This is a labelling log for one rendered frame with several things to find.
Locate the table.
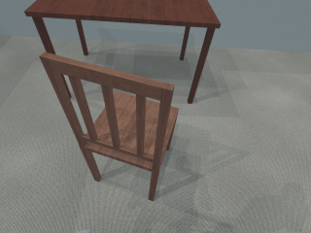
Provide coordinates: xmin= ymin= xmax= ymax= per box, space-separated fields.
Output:
xmin=24 ymin=0 xmax=221 ymax=104

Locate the chair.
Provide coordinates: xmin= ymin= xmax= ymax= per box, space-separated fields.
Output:
xmin=39 ymin=52 xmax=179 ymax=201

